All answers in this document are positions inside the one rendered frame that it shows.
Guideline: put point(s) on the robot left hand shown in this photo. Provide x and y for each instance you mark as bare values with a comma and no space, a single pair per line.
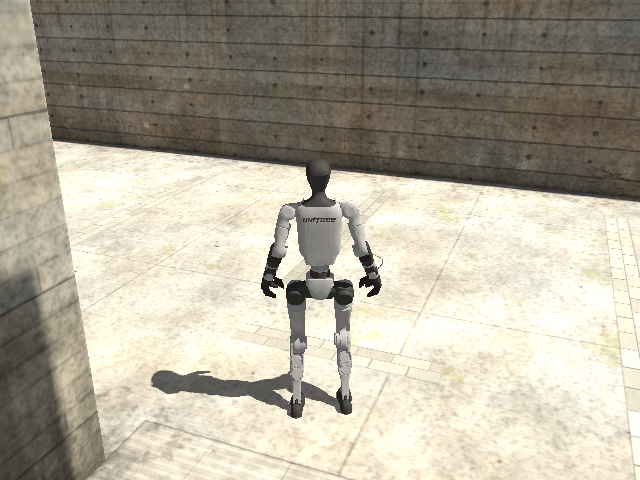
265,286

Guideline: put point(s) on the left robot forearm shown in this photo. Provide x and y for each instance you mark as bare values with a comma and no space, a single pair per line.
271,265

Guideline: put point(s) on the right robot upper arm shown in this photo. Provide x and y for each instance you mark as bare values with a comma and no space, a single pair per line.
351,212

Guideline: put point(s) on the robot right hand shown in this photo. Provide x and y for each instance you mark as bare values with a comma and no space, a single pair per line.
369,282

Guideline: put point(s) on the right robot forearm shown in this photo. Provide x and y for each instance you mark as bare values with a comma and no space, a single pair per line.
368,264

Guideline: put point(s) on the left robot upper arm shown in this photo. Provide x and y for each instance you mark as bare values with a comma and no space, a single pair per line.
287,212

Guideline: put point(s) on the humanoid robot head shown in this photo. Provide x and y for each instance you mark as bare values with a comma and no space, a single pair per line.
318,174

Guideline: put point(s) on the robot left thigh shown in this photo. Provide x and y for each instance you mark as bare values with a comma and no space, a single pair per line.
296,304

